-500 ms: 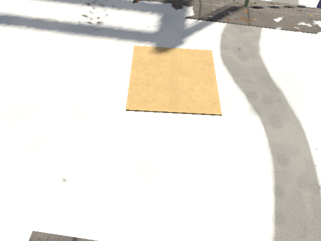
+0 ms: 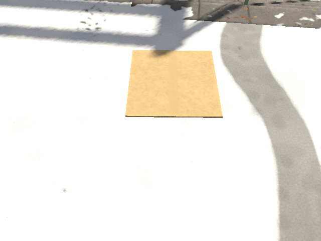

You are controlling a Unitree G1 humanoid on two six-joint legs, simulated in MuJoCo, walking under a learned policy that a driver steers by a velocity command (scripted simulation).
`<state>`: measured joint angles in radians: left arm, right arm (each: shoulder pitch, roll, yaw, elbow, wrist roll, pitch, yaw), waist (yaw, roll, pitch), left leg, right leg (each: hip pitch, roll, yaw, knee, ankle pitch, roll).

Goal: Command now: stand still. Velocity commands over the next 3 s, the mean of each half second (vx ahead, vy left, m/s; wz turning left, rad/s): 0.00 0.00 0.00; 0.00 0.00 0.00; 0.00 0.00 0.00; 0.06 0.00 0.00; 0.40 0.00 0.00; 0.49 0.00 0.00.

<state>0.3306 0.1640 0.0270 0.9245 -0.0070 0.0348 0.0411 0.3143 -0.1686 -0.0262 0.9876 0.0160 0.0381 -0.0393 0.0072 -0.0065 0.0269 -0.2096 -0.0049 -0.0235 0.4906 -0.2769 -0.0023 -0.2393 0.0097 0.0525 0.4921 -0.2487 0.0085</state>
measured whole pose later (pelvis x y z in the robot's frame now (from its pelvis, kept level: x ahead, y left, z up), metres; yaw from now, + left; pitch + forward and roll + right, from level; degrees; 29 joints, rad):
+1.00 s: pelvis +0.02 +0.01 +0.00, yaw -1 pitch +0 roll +0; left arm 0.36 0.14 0.00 1.05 -0.01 0.03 0.04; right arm 0.35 -0.14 0.00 1.06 0.01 0.03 -0.04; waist 0.01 -0.01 0.02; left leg -0.17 -0.02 -0.01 0.47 -0.30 0.02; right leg -0.20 0.00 0.07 0.47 -0.27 0.03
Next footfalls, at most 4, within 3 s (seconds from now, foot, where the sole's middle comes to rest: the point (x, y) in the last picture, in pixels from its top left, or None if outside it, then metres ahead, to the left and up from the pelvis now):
2.50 left None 0.37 0.08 -0.92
3.00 right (204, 223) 0.70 -0.20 -1.06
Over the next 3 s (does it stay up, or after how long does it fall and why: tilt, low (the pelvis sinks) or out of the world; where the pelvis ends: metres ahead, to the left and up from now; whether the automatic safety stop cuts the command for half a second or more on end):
stays up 0.55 -0.08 -0.25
